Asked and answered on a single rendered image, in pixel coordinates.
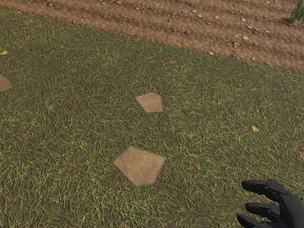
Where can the right robot hand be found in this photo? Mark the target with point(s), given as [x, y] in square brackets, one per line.
[288, 214]

